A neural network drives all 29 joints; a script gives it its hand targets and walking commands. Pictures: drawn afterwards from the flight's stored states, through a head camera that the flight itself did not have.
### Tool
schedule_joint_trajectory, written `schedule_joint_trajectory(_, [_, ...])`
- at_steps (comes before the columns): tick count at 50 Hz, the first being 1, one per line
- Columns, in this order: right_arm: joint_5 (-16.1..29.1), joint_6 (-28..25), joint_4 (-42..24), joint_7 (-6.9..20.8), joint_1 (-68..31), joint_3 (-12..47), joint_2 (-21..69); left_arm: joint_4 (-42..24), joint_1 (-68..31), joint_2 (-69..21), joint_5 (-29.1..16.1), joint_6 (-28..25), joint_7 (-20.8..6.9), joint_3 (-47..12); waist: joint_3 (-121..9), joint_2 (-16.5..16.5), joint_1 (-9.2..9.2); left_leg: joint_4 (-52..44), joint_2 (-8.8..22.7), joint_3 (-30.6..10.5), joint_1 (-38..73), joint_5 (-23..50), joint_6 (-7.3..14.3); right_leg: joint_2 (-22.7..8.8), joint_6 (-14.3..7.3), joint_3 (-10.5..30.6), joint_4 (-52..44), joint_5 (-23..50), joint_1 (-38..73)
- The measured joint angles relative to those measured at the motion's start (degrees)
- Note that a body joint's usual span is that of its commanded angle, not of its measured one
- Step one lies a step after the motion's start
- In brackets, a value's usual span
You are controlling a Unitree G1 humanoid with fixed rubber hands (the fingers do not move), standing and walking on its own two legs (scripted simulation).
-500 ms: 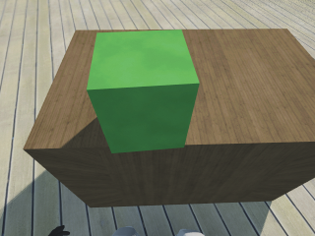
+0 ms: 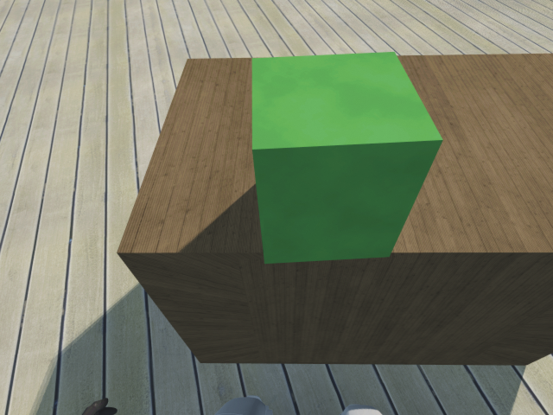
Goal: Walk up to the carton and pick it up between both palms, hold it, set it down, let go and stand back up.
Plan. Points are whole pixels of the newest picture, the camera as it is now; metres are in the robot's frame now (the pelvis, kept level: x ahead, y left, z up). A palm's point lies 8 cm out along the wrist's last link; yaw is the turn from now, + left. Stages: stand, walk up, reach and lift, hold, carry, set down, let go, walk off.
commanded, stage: walk up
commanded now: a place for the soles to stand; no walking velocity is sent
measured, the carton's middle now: (325, 164) +0.46 -0.05 +0.10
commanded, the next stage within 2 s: reach and lift in 1.48 s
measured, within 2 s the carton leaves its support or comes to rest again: neither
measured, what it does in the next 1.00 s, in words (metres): steps on the spot: right foot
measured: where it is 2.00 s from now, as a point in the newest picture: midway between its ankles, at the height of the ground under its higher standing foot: outside the picture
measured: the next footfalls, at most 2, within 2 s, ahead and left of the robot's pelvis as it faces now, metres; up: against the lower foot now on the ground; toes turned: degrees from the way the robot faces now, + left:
right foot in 0.54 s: +0.07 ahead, -0.13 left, +0.00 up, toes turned +4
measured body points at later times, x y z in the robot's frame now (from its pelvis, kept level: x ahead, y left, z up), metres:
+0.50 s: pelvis +0.00 +0.01 +0.02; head +0.03 +0.01 +0.47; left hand +0.08 +0.32 -0.09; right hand +0.10 -0.30 -0.09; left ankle +0.05 +0.08 -0.70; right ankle +0.02 -0.13 -0.68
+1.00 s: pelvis +0.01 +0.00 +0.02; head +0.02 -0.01 +0.47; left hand +0.10 +0.30 -0.09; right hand +0.12 -0.32 -0.10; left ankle +0.04 +0.10 -0.70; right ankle +0.03 -0.13 -0.70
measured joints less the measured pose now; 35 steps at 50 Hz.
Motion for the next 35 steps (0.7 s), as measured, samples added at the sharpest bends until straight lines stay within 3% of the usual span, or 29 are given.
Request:
schedule_joint_trajectory(3, [0.0, -0.3, 0.1, 0.0, 0.4, 0.0, 0.0, 0.0, 0.0, 0.0, -0.1, 0.1, 0.0, 0.0, -0.3, -0.6, 0.0, -3.3, -0.8, 0.0, 0.7, 1.7, 1.3, 0.0, 0.0, 0.0, 2.6, -0.7, -1.4])
schedule_joint_trajectory(15, [0.0, -0.9, -0.7, 0.0, 0.4, 0.0, 0.0, 0.1, 0.0, 0.0, -0.3, 1.3, -0.1, 0.0, -1.2, -4.2, 0.02, -14.9, -3.6, 0.0, 3.7, 8.5, 2.7, 0.0, 0.0, 0.0, 2.8, -0.7, -1.9])
schedule_joint_trajectory(23, [0.0, -0.9, -1.5, 0.0, 0.4, 0.0, 0.0, 0.2, 0.0, 0.0, -0.3, 1.3, -0.1, 0.0, -2.0, -4.3, 0.04, -15.5, -4.5, 0.0, 3.7, 9.0, 2.5, 0.0, 0.0, 0.1, 0.5, -0.7, -1.7])
schedule_joint_trajectory(27, [0.0, -0.8, -2.0, 0.3, 0.4, 0.0, 0.0, 0.5, 0.4, 0.0, -0.1, 1.0, -0.1, 0.0, -2.5, -4.4, 0.08, -13.3, -4.6, 0.1, 3.6, 7.8, 1.6, 0.0, 0.0, 0.1, -10.1, 3.2, 2.2])
schedule_joint_trajectory(29, [0.0, -0.8, -1.7, 0.4, 0.1, 0.0, 0.0, 1.0, 0.7, 0.0, 0.4, 0.7, -0.3, 0.0, -2.6, -4.0, 0.03, -10.7, -4.3, 0.0, 3.5, 5.0, 0.9, 0.3, 0.1, -0.1, -9.8, 7.7, 2.7])
schedule_joint_trajectory(35, [0.0, -0.7, 0.1, 0.9, 0.2, 0.0, 0.0, 1.3, 0.7, 0.0, 0.5, 0.1, -0.7, 0.0, -2.9, -3.1, 0.0, -6.5, -2.5, 0.0, 3.7, 1.7, 0.7, 0.3, 0.1, -0.2, -9.6, 7.0, 3.2])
